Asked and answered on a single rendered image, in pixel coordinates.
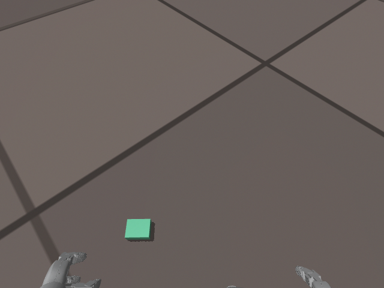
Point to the right robot hand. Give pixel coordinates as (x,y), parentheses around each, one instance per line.
(312,278)

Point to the left robot hand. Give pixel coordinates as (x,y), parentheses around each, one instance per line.
(58,272)

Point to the small box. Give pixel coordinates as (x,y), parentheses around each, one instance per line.
(138,229)

